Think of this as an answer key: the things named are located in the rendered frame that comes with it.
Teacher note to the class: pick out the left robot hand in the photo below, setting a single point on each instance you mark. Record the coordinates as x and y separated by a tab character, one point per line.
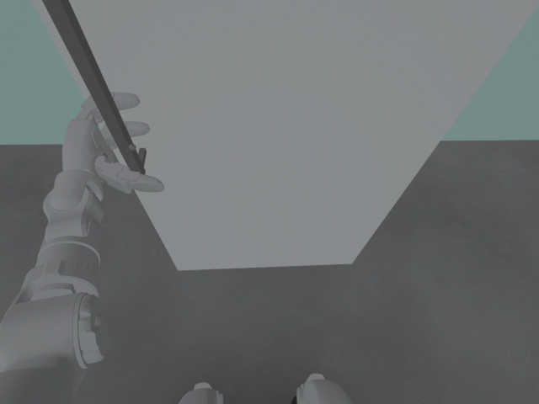
84	143

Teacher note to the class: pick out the left robot forearm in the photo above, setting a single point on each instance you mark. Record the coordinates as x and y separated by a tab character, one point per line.
70	254

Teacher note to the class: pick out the robot left upper arm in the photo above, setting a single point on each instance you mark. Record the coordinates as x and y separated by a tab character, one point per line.
47	346

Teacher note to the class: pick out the left robot shin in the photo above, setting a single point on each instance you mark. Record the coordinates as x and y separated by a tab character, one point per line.
202	385

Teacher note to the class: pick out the handle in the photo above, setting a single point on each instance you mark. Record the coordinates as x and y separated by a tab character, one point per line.
65	20

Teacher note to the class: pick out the fridge door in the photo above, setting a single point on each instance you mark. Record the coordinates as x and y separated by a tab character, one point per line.
284	131

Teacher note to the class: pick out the right robot thigh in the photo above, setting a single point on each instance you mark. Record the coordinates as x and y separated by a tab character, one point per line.
321	392

